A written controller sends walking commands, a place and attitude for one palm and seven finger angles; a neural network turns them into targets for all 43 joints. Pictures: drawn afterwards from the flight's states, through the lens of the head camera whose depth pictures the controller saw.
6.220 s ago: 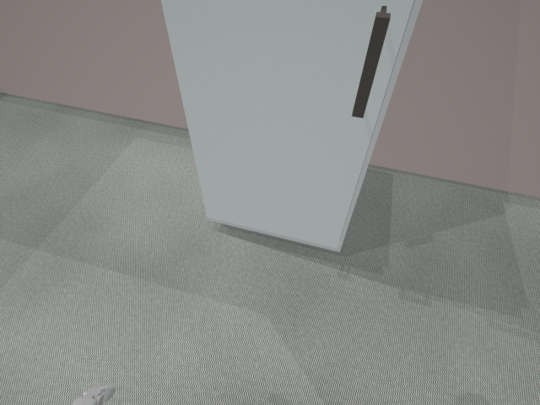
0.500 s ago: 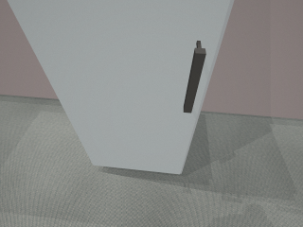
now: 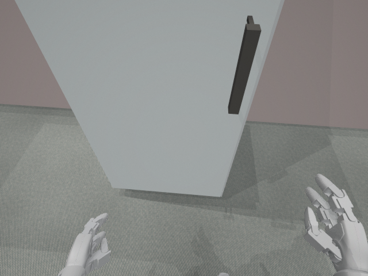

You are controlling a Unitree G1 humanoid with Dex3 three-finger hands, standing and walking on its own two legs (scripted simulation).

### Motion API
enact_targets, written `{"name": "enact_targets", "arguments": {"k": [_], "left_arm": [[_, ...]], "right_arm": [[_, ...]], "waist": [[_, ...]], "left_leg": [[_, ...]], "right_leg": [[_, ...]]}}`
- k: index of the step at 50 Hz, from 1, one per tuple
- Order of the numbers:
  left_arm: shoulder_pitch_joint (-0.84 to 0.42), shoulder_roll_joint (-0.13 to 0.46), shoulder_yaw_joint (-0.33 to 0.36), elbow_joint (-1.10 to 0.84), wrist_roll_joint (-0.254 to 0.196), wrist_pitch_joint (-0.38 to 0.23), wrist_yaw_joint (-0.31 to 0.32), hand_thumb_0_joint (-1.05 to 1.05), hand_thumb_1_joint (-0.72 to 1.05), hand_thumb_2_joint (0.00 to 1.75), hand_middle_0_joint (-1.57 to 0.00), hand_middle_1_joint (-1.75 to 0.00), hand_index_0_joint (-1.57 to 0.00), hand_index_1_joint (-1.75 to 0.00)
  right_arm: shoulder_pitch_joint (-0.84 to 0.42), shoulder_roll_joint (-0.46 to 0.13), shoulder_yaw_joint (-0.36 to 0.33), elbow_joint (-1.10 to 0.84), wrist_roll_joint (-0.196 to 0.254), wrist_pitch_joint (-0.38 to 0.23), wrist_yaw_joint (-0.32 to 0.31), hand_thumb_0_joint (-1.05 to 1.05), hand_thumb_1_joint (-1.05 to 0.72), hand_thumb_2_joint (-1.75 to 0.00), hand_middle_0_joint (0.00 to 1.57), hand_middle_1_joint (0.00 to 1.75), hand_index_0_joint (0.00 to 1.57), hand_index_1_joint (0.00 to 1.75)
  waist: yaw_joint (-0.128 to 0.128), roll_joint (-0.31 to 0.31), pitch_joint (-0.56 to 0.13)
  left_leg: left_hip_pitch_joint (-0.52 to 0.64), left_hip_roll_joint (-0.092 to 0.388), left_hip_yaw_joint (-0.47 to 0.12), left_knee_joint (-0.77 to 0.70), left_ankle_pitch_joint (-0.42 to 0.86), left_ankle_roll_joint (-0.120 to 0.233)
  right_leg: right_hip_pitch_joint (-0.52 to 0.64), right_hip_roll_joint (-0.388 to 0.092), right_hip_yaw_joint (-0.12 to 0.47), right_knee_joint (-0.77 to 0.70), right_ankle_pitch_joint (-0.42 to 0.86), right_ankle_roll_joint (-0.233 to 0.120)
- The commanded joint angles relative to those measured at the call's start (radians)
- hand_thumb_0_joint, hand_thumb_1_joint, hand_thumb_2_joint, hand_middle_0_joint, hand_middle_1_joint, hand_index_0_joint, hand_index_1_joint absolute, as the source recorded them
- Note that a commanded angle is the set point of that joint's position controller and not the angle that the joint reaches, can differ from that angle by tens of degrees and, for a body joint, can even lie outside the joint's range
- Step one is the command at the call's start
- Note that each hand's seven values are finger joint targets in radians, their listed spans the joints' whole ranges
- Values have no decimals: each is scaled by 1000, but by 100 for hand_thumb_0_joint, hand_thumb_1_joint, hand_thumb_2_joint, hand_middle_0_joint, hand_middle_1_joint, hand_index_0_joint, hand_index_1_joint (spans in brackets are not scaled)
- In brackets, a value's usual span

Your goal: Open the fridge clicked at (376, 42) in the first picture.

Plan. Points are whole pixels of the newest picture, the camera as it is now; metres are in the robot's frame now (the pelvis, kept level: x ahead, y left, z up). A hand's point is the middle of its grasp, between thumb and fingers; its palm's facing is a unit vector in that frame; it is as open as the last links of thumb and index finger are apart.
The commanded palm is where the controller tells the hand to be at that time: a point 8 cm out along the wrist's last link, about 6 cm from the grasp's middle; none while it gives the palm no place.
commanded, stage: raise the hand to about handle height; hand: right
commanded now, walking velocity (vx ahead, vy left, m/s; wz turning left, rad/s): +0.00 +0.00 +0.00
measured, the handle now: (240, 69) +0.56 -0.09 +0.16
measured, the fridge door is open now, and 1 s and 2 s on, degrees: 0 0 0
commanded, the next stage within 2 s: move the hooked fingers beside the handle in 1.82 s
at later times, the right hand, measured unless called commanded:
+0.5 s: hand (334, 224) +0.23 -0.25 +0.07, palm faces +0.04 +1.00 -0.05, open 10.8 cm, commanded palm +0.19 -0.30 +0.08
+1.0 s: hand out of the picture +0.26 -0.28 +0.14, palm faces +0.07 +1.00 -0.05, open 13.5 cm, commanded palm +0.22 -0.33 +0.15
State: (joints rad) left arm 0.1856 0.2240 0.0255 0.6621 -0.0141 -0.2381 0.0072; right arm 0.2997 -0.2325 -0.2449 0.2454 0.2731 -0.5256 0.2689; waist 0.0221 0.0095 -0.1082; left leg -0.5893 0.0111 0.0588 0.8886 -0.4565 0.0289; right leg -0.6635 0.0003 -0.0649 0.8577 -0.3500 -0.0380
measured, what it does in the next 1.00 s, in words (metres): stands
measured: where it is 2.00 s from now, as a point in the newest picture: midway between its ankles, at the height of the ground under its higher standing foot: outside the picture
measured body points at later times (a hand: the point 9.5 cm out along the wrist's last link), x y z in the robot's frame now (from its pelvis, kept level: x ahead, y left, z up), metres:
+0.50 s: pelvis +0.00 +0.00 +0.00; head +0.04 +0.00 +0.45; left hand +0.16 +0.24 -0.08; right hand +0.22 -0.30 +0.08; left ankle -0.01 +0.10 -0.69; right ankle +0.04 -0.10 -0.69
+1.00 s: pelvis +0.01 -0.02 +0.03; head +0.01 -0.02 +0.48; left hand +0.20 +0.20 -0.03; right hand +0.25 -0.34 +0.14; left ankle -0.01 +0.10 -0.69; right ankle +0.04 -0.10 -0.69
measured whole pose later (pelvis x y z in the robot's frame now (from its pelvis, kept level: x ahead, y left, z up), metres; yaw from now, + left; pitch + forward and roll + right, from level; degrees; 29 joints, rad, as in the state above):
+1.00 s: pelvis +0.01 -0.02 +0.03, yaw -1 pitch +2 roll +2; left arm 0.23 0.24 -0.08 0.58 -0.06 -0.25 0.10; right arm 0.10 -0.39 -0.37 0.10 0.36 -0.08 0.40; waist -0.03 -0.03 -0.04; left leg -0.31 0.00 0.08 0.63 -0.36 0.00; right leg -0.43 0.01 -0.03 0.69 -0.30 -0.06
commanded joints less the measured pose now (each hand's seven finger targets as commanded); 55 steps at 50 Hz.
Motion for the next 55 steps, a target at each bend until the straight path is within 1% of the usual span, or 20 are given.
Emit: {"name": "enact_targets", "arguments": {"k": [1,4,5,7,8,9,12,15,17,21,25,29,31,33,35,37,46,49,52,55], "left_arm": [[-79,179,66,-262,-23,-51,13,0,90,90,-20,-30,-20,-30],[-39,160,47,-287,-28,-42,48,0,90,90,-20,-30,-20,-30],[-31,150,40,-282,-29,-43,57,0,90,90,-20,-30,-20,-30],[-7,151,32,-262,-22,-51,74,0,90,90,-20,-30,-20,-30],[6,151,27,-245,-18,-56,82,0,90,90,-20,-30,-20,-30],[15,157,22,-232,-16,-58,89,0,90,90,-20,-30,-20,-30],[17,161,12,-205,-24,-68,100,0,90,90,-20,-30,-20,-30],[13,164,7,-207,-30,-73,101,0,90,90,-20,-30,-20,-30],[3,158,5,-216,-32,-71,98,0,90,90,-20,-30,-20,-30],[1,153,6,-229,-30,-76,84,0,90,90,-20,-30,-20,-30],[17,161,9,-229,-30,-83,75,0,90,90,-20,-30,-20,-30],[25,175,7,-228,-31,-86,79,0,90,90,-20,-30,-20,-30],[29,173,5,-231,-35,-88,82,0,90,90,-20,-30,-20,-30],[21,173,-1,-227,-38,-90,87,0,90,90,-20,-30,-20,-30],[19,176,-6,-224,-39,-85,93,0,90,90,-20,-30,-20,-30],[15,173,-10,-223,-40,-85,96,0,90,90,-20,-30,-20,-30],[-12,168,-33,-228,-48,-66,105,0,90,90,-20,-30,-20,-30],[-15,168,-38,-228,-46,-62,107,0,90,90,-20,-30,-20,-30],[-29,165,-44,-228,-50,-58,109,0,90,90,-20,-30,-20,-30],[-32,165,-49,-226,-53,-55,113,0,90,90,-20,-30,-20,-30]], "right_arm": [[110,-222,-180,-133,108,-52,198,0,-55,-75,22,53,22,53],[-32,-246,-189,-312,154,7,168,0,-48,-72,23,57,23,57],[-84,-240,-165,-374,143,1,150,0,-46,-71,23,58,23,58],[-149,-245,-139,-451,112,-7,110,0,-41,-69,24,62,24,62],[-171,-245,-124,-465,98,-7,101,0,-39,-68,24,63,24,63],[-207,-254,-114,-462,95,-1,105,0,-36,-67,24,64,24,64],[-161,-251,-101,-366,87,47,138,0,-29,-64,24,69,24,69],[-106,-304,-172,-305,114,128,173,0,-22,-61,25,74,25,74],[-61,-308,-205,-276,132,173,176,0,-18,-59,25,76,25,76],[-36,-295,-230,-306,154,193,156,0,-8,-55,26,82,26,82],[-59,-286,-214,-324,145,187,137,0,1,-51,27,88,27,88],[-113,-302,-206,-344,137,199,136,0,10,-47,27,94,27,94],[-124,-313,-207,-384,126,205,131,0,15,-45,27,98,27,98],[-165,-315,-199,-398,123,216,121,0,20,-43,28,100,28,100],[-209,-329,-207,-383,122,237,118,0,24,-41,28,103,28,103],[-230,-339,-210,-400,111,253,112,0,29,-39,29,107,29,107],[-366,-363,-213,-356,104,379,130,0,50,-30,30,120,30,120],[-396,-392,-238,-334,104,410,137,0,50,-30,30,120,30,120],[-464,-402,-241,-341,104,428,145,0,50,-30,30,120,30,120],[-507,-427,-251,-322,100,448,152,0,50,-30,30,120,30,120]], "waist": [[-90,-43,-208],[-50,-21,-201],[-32,-40,-189],[-2,-95,-141],[13,-102,-142],[30,-75,-122],[25,-104,-99],[-20,-94,-157],[-41,-56,-171],[-64,-40,-185],[-50,-19,-154],[-42,-47,-130],[-46,-81,-171],[-40,-103,-135],[-38,-78,-112],[-43,-121,-131],[-51,-116,-75],[-58,-91,-83],[-54,-119,-78],[-54,-107,-80]], "left_leg": [[-45,-5,-89,-65,38,-3],[-34,-1,-157,-138,-68,-27],[-56,0,-171,-166,-120,-31],[-87,-11,-153,-169,-100,-20],[-85,-15,-139,-162,-67,-18],[-84,-20,-142,-162,-37,-20],[-63,-19,-123,-177,21,-20],[41,-5,-132,-199,115,-29],[90,5,-129,-213,173,-43],[133,-9,-80,-206,278,-38],[119,-24,-52,-214,292,-33],[109,-36,-29,-225,267,-21],[121,-38,-10,-226,270,-15],[108,-40,-1,-243,229,-13],[122,-43,0,-259,225,-10],[136,-42,11,-265,219,-6],[193,-48,21,-339,232,-1],[228,-50,17,-364,255,1],[234,-46,18,-383,245,1],[257,-46,11,-408,249,1]], "right_leg": [[11,18,51,43,56,28],[-5,2,67,68,11,10],[14,-5,72,65,-18,5],[42,-15,84,56,-10,-3],[51,-19,89,54,4,-6],[45,-23,99,62,17,-8],[63,-22,105,33,39,-7],[88,-18,106,4,104,-3],[97,-15,105,-21,133,0],[155,-13,105,-74,195,4],[196,-13,100,-106,208,3],[242,-13,103,-138,203,1],[293,-17,105,-163,217,2],[309,-20,116,-189,181,5],[317,-22,122,-208,172,5],[356,-25,134,-234,174,11],[431,-29,156,-322,164,21],[449,-25,152,-334,187,17],[475,-25,156,-357,171,20],[490,-22,151,-370,172,15]]}}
